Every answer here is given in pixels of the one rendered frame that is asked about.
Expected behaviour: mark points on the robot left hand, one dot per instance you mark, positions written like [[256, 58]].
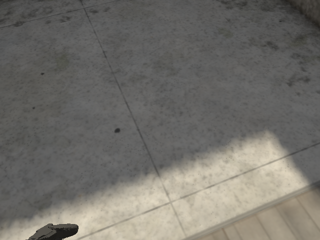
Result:
[[55, 232]]

